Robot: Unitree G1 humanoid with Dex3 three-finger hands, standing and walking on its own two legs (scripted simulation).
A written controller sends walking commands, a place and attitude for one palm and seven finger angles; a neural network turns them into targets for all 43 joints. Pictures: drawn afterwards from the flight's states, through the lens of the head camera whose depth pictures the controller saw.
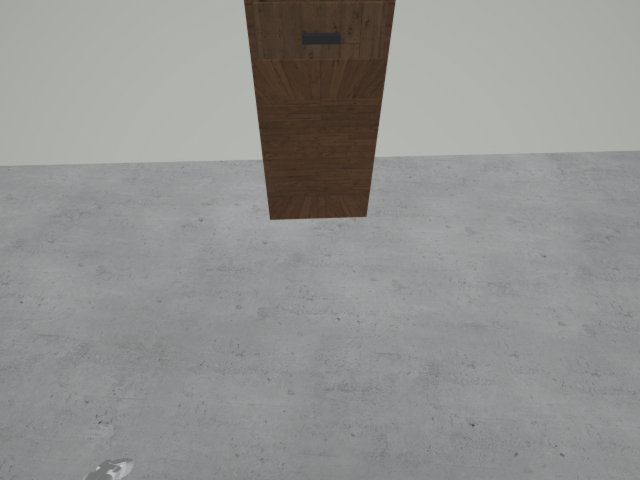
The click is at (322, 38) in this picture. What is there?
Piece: drawer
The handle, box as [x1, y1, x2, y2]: [302, 31, 340, 44]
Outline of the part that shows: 302,33 302,44 340,42 340,34 337,31 331,33 306,33 305,31 303,31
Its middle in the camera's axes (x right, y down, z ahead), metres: +0.00 -0.62 +1.18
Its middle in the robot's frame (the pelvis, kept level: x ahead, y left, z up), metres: +1.30 +0.07 +0.04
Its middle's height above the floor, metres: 0.81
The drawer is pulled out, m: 0.00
